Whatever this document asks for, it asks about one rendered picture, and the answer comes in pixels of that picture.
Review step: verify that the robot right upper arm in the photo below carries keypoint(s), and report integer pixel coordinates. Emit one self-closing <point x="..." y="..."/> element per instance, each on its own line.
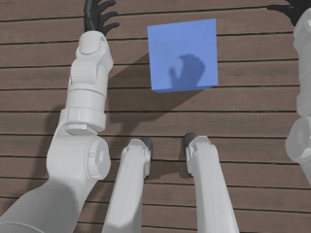
<point x="298" y="145"/>

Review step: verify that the right robot forearm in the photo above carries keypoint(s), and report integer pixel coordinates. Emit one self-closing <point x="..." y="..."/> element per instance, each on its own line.
<point x="302" y="43"/>

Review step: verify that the robot right hand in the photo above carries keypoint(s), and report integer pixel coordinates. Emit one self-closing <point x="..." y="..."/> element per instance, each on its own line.
<point x="294" y="12"/>

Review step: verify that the robot left hand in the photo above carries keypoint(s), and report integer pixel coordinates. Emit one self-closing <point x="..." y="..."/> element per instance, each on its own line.
<point x="94" y="21"/>

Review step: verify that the robot right shin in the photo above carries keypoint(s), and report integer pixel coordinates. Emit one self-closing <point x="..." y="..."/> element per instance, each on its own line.
<point x="199" y="139"/>

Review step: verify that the left robot forearm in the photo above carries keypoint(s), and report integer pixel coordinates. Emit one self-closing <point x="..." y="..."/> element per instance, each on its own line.
<point x="87" y="89"/>

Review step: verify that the left robot foot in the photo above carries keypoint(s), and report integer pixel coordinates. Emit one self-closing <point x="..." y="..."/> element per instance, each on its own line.
<point x="149" y="143"/>

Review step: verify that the robot left upper arm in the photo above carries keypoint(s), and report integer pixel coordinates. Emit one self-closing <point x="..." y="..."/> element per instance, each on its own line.
<point x="75" y="163"/>

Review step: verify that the carton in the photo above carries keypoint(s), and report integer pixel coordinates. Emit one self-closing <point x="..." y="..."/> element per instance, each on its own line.
<point x="183" y="55"/>

